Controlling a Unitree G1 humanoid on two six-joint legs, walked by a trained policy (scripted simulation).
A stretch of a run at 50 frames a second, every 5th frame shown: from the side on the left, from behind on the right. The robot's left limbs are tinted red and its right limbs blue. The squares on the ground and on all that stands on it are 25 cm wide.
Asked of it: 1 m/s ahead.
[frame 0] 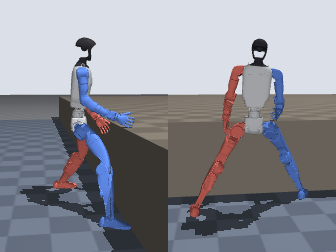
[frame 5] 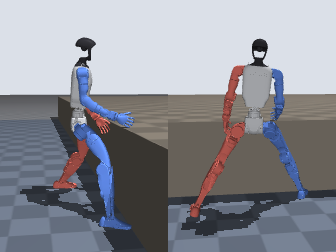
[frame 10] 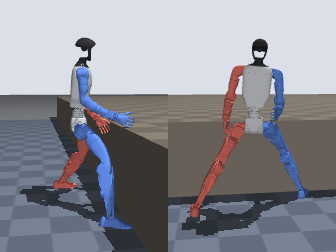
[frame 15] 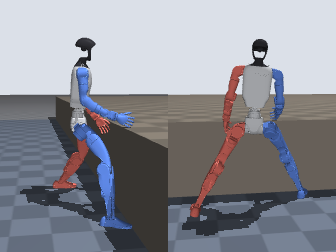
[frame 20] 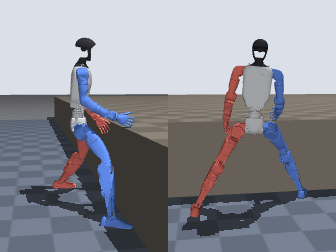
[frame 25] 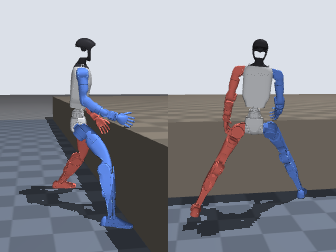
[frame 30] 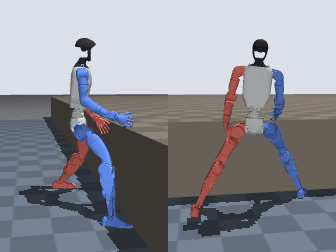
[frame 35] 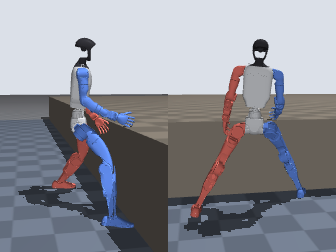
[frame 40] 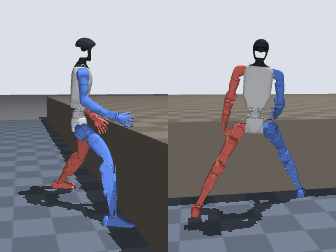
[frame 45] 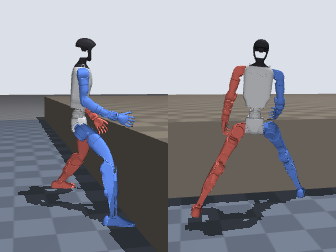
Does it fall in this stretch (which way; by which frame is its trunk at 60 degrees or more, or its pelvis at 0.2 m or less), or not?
no
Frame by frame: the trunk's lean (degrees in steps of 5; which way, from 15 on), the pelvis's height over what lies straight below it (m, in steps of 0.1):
0: 10, 0.7
5: 10, 0.7
10: 10, 0.7
15: 10, 0.7
20: 10, 0.7
25: 10, 0.7
30: 10, 0.7
35: 10, 0.7
40: 10, 0.7
45: 10, 0.7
